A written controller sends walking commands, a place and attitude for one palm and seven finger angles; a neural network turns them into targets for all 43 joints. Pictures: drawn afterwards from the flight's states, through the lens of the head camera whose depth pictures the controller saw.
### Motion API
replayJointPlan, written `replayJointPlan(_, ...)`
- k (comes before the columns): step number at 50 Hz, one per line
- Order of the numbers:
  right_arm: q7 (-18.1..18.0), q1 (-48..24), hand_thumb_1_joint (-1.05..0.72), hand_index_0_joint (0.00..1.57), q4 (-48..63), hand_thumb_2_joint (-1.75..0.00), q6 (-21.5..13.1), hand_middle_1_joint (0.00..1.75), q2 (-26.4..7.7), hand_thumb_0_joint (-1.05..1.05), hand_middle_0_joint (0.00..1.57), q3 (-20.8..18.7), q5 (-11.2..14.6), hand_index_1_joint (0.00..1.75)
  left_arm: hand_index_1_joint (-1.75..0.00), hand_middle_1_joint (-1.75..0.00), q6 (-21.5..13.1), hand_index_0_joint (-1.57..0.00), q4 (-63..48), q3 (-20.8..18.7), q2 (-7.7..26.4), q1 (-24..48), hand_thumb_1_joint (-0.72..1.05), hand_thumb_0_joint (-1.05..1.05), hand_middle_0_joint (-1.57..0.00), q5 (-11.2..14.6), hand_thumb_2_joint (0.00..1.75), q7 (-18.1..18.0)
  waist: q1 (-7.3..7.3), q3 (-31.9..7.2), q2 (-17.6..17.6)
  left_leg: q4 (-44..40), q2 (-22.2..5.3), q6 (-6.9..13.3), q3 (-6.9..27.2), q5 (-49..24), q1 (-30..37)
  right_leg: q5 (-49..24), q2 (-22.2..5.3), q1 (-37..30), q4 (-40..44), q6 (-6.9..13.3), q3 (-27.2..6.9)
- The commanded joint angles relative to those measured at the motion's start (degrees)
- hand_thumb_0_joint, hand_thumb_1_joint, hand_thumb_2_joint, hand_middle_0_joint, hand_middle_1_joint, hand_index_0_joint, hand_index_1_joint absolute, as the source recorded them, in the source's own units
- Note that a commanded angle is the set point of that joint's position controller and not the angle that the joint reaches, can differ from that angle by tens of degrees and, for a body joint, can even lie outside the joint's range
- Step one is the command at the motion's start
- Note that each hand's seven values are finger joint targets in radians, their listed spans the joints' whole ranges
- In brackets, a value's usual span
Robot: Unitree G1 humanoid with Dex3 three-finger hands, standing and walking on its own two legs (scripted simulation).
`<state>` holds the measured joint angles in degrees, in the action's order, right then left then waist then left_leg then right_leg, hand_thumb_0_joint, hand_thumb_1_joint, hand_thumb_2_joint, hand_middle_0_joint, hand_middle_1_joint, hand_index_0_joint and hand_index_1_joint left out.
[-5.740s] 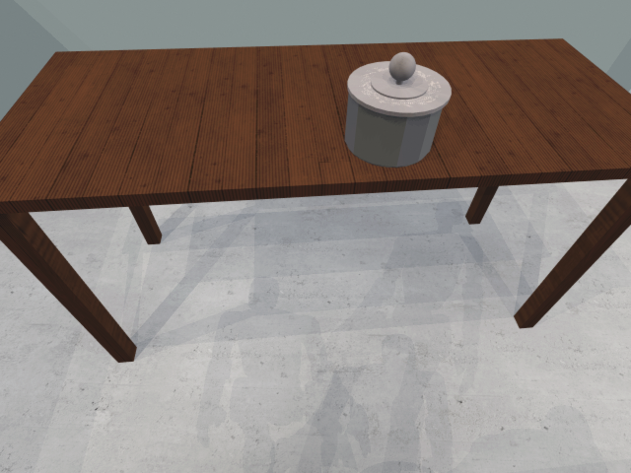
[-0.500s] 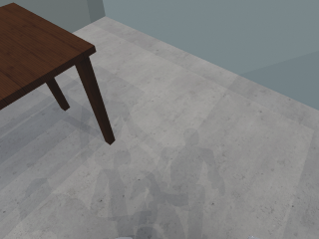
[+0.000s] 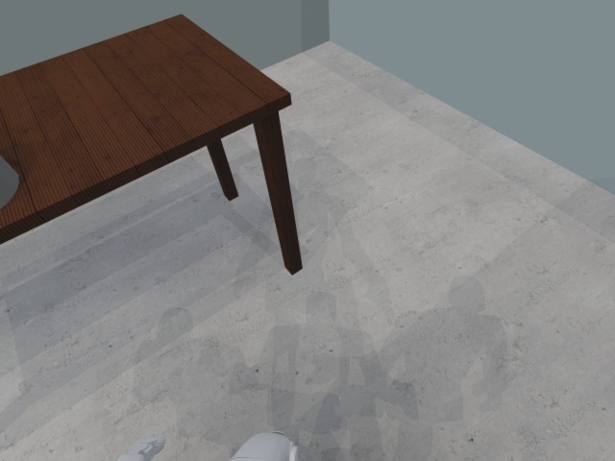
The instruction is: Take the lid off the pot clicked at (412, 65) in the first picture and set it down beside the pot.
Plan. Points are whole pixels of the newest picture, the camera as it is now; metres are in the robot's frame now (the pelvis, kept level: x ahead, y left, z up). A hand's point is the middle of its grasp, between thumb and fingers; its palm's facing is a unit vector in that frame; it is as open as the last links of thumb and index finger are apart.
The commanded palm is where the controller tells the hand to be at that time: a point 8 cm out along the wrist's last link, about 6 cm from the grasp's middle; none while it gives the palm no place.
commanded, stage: turn to face it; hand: left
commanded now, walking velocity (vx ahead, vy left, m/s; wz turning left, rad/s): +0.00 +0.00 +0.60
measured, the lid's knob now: out of the picture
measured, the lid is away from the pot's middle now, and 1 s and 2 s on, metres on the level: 0.00 0.00 0.00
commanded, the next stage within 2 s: take the last steps up to it in 0.92 s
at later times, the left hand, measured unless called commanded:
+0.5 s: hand out of the picture +0.02 +0.28 -0.16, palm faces +0.32 -0.90 -0.29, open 7.4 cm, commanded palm none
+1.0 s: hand out of the picture -0.05 +0.21 -0.16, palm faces +0.53 -0.81 -0.25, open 7.4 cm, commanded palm none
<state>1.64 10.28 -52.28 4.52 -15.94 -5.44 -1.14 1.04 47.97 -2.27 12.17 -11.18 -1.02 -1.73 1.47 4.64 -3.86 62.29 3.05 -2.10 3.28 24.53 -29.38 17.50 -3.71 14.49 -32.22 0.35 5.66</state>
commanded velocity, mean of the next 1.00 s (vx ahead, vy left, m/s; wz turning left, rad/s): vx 0.00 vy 0.00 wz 0.45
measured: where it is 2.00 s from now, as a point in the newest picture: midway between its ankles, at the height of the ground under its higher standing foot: outside the picture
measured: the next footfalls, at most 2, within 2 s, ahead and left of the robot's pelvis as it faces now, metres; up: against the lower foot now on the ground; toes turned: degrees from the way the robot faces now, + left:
left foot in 0.26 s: +0.03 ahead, +0.15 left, +0.00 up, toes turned +13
right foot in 0.66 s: +0.12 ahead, -0.08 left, +0.00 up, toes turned +21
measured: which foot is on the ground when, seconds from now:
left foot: up 0.00-0.24, down 0.26-0.66, up 0.68-1.00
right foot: down 0.00-0.26, up 0.28-0.64, down 0.66-1.00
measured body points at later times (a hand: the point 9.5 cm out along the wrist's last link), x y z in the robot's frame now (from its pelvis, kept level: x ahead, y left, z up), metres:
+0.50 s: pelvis +0.01 +0.03 +0.00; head +0.05 +0.06 +0.45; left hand +0.00 +0.32 -0.14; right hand +0.18 -0.19 -0.13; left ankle -0.01 +0.14 -0.73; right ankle +0.05 -0.11 -0.68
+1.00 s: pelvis +0.02 +0.02 +0.00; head +0.05 +0.04 +0.45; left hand -0.08 +0.25 -0.14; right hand +0.24 -0.14 -0.14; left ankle -0.05 +0.12 -0.72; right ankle +0.08 -0.09 -0.73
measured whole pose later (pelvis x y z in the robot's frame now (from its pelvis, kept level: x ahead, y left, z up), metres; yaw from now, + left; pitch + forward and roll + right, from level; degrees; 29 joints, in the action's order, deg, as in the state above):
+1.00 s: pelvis +0.02 +0.02 +0.00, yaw +31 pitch -1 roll +1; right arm 1.1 7.2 -53.6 3.0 -13.0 -3.0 -0.3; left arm 1.1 52.6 -2.0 11.7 -15.1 -1.4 -1.4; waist -1.0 5.7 1.1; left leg 36.8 0.8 -1.9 -2.1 21.1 -15.9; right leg 17.4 -7.2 13.8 -32.7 -1.4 7.8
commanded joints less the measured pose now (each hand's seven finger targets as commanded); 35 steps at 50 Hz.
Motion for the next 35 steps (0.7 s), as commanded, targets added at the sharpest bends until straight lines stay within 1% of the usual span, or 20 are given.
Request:
replayJointPlan(1,0.27,-3.53,-0.90,0.20,5.27,-0.90,-1.51,0.30,-3.04,0.00,0.20,-0.11,0.20,0.30,-0.30,-0.30,-1.65,-0.20,-3.26,-2.77,10.59,-2.28,0.90,0.00,-0.20,-0.28,0.90,-0.57,-2.34,-4.50,14.87,1.07,-3.73,-1.87,-3.17,0.35,-3.07,-25.87,-14.64,-8.57,11.14,6.72,-7.05)
replayJointPlan(4,0.36,-7.09,-0.90,0.20,6.21,-0.90,-1.62,0.30,-1.80,0.00,0.20,0.57,0.53,0.30,-0.30,-0.30,-1.21,-0.20,-1.77,-3.27,12.54,-5.56,0.90,0.00,-0.20,-0.52,0.90,-0.41,-4.15,-4.47,14.64,-7.80,-3.46,-1.73,-5.99,1.53,0.33,-30.40,-15.97,-9.73,9.78,7.09,-4.88)
replayJointPlan(7,0.33,-7.41,-0.90,0.20,6.41,-0.90,-2.06,0.30,-1.71,0.00,0.20,0.97,0.79,0.30,-0.30,-0.30,-0.78,-0.20,-1.30,-3.78,13.85,-6.23,0.90,0.00,-0.20,-0.56,0.90,-0.25,-4.72,-5.66,17.89,-15.96,-2.82,-0.87,-8.40,1.45,4.82,-32.36,-16.71,-10.20,7.96,6.77,-3.49)
replayJointPlan(9,0.13,-5.36,-0.90,0.20,6.02,-0.90,-2.53,0.30,-1.95,0.00,0.20,0.99,0.81,0.30,-0.30,-0.30,-0.45,-0.20,-0.89,-4.09,14.13,-5.42,0.90,0.00,-0.20,-0.60,0.90,-0.15,-3.65,-6.57,17.51,-23.43,-2.34,-0.31,-9.54,-0.90,8.89,-31.63,-16.85,-9.94,4.96,5.22,-1.76)
replayJointPlan(11,-0.04,-0.60,-0.90,0.20,4.92,-0.90,-3.17,0.30,-4.31,0.00,0.20,0.40,0.48,0.30,-0.30,-0.30,-0.06,-0.20,-0.81,-4.29,13.65,-5.18,0.90,0.00,-0.20,0.24,0.90,0.20,-0.95,-9.11,12.55,-37.27,-2.91,0.82,-8.88,-12.90,20.04,-25.96,-15.27,-4.94,-3.85,0.85,2.17)
replayJointPlan(12,-0.36,2.92,-0.90,0.20,4.51,-0.90,-3.79,0.30,-10.07,0.00,0.20,-1.06,0.01,0.30,-0.30,-0.30,0.13,-0.20,-1.90,-4.01,11.01,-6.02,0.90,0.00,-0.20,0.58,0.90,0.57,0.96,-12.54,-0.79,-40.70,-13.44,5.52,4.92,-24.89,31.92,-11.74,-10.65,7.22,-16.53,-3.05,4.74)
replayJointPlan(13,-0.65,7.28,-0.90,0.20,4.21,-0.90,-3.52,0.30,-16.03,0.00,0.20,-2.54,0.41,0.30,-0.30,-0.30,0.18,-0.20,-4.74,-2.44,7.63,-2.47,0.90,0.00,-0.20,0.55,0.90,0.83,3.67,-12.53,-14.69,-41.29,-26.41,13.09,20.89,-45.31,35.37,21.43,-4.29,20.60,-27.33,-6.36,2.76)
replayJointPlan(14,-1.00,9.92,-0.90,0.20,2.63,-0.90,-3.22,0.30,-15.24,0.00,0.20,-2.42,0.33,0.30,-0.30,-0.30,0.67,-0.20,-5.77,-2.57,8.90,1.68,0.90,0.00,-0.20,0.13,0.90,0.42,5.13,-11.55,-7.67,-41.01,-26.87,16.08,20.73,-39.13,31.26,20.92,-4.18,21.42,-32.69,-5.35,-2.84)
replayJointPlan(15,-1.80,7.77,-0.90,0.20,2.77,-0.90,-3.41,0.30,-13.90,0.00,0.20,-2.12,0.02,0.30,-0.30,-0.30,0.75,-0.20,-4.91,-2.85,7.70,3.61,0.90,0.00,-0.20,0.24,0.90,0.18,3.94,-9.70,-9.49,-41.48,-23.27,15.31,20.29,-34.30,27.67,17.09,-4.10,22.69,-34.46,-5.28,-5.10)
replayJointPlan(18,-2.15,-1.57,-0.90,0.20,5.02,-0.90,-3.76,0.30,-9.35,0.00,0.20,-0.40,0.07,0.30,-0.30,-0.30,0.75,-0.20,-1.35,-3.11,8.68,-0.42,0.90,0.00,-0.20,0.10,0.90,0.95,-1.01,-6.54,-5.84,-42.55,-15.75,11.28,11.58,-30.41,20.74,6.14,-3.69,17.97,-33.31,-5.46,-5.81)
replayJointPlan(20,-2.12,-1.41,-0.90,0.20,4.90,-0.90,-3.80,0.30,-9.57,0.00,0.20,-0.36,0.10,0.30,-0.30,-0.30,0.88,-0.20,-1.03,-2.88,8.48,-0.62,0.90,0.00,-0.20,0.24,0.90,0.93,-1.08,-6.47,-5.06,-42.72,-14.69,11.27,10.83,-30.72,20.22,5.85,-2.68,15.84,-29.07,-5.79,-5.62)
replayJointPlan(23,-2.08,0.26,-0.90,0.20,4.22,-0.90,-3.45,0.30,-10.05,0.00,0.20,-0.65,0.02,0.30,-0.30,-0.30,0.94,-0.20,-1.87,-2.61,8.44,1.49,0.90,0.00,-0.20,0.33,0.90,0.78,-0.04,-6.29,-3.17,-42.90,-14.67,12.10,14.50,-27.88,20.83,6.74,-0.97,14.67,-23.05,-5.73,-5.54)
replayJointPlan(25,-2.07,0.67,-0.90,0.20,4.05,-0.90,-3.27,0.30,-10.41,0.00,0.20,-0.94,-0.10,0.30,-0.30,-0.30,0.79,-0.20,-2.53,-2.47,7.99,2.33,0.90,0.00,-0.20,0.39,0.90,0.68,0.27,-6.88,-4.38,-42.20,-14.59,12.36,15.99,-27.85,21.75,7.16,-0.13,13.89,-19.19,-5.60,-5.60)
replayJointPlan(28,-2.05,-0.60,-0.90,0.20,4.41,-0.90,-2.86,0.30,-10.23,0.00,0.20,-1.09,-0.18,0.30,-0.30,-0.30,0.31,-0.20,-2.50,-2.19,8.00,0.08,0.90,0.00,-0.20,0.60,0.90,0.43,-0.79,-8.27,-4.61,-39.29,-13.74,11.86,17.68,-31.22,19.44,6.12,2.11,6.72,-10.34,-4.85,-5.00)
replayJointPlan(30,-2.06,-1.92,-0.90,0.20,4.68,-0.90,-2.72,0.30,-9.42,0.00,0.20,-1.03,0.17,0.30,-0.30,-0.30,-0.34,-0.20,-1.83,-2.36,8.05,-2.90,0.90,0.00,-0.20,0.82,0.90,0.24,-2.48,-8.82,-3.77,-35.72,-11.77,9.83,17.07,-31.55,15.43,-0.49,2.99,-1.47,0.23,-4.49,-4.22)
replayJointPlan(31,-1.92,-2.38,-0.90,0.20,4.89,-0.90,-2.73,0.30,-8.06,0.00,0.20,-0.79,0.63,0.30,-0.30,-0.30,-0.96,-0.20,-1.42,-2.74,9.52,-5.32,0.90,0.00,-0.20,0.67,0.90,0.02,-3.78,-9.17,-0.62,-31.79,-9.13,7.27,15.30,-26.04,11.06,-5.84,0.86,-8.16,9.10,-4.21,-5.85)
replayJointPlan(32,-1.59,-0.61,-0.90,0.20,5.54,-0.90,-2.83,0.30,-3.82,0.00,0.20,-0.16,1.20,0.30,-0.30,-0.30,-1.66,-0.20,-1.38,-3.65,14.34,-6.30,0.90,0.00,-0.20,-0.19,0.90,-0.52,-3.77,-9.21,14.27,-20.70,-2.05,2.80,7.54,-9.54,0.06,-9.35,-12.30,-16.12,15.59,-0.25,-19.62)
replayJointPlan(33,-1.51,-0.46,-0.90,0.20,6.65,-0.90,-2.70,0.30,-3.07,0.00,0.20,-0.03,0.83,0.30,-0.30,-0.30,-1.61,-0.20,-2.06,-4.16,17.84,-6.20,0.90,0.00,-0.20,-0.46,0.90,-0.52,-3.96,-7.84,18.92,-7.44,1.95,-0.05,1.53,10.18,-3.88,-15.75,-24.98,-11.95,17.43,7.18,-29.28)
replayJointPlan(34,-1.56,-1.62,-0.90,0.20,5.55,-0.90,-2.04,0.30,-5.33,0.00,0.20,-0.64,0.12,0.30,-0.30,-0.30,-1.64,-0.20,-2.04,-3.95,14.87,-5.31,0.90,0.00,-0.20,0.03,0.90,-0.86,-3.67,-6.39,15.83,0.77,-1.12,0.80,4.77,8.80,-2.59,-15.23,-22.66,-6.59,16.35,8.67,-25.83)
replayJointPlan(35,-1.27,-1.46,-0.90,0.20,4.88,-0.90,-1.78,0.30,-4.40,0.00,0.20,-0.63,0.10,0.30,-0.30,-0.30,-1.49,-0.20,-2.38,-3.61,13.20,-2.47,0.90,0.00,-0.20,0.08,0.90,-0.84,-2.24,-4.27,15.10,5.40,-1.96,0.68,3.54,5.89,-3.46,-14.88,-19.43,-4.53,15.51,8.43,-21.67)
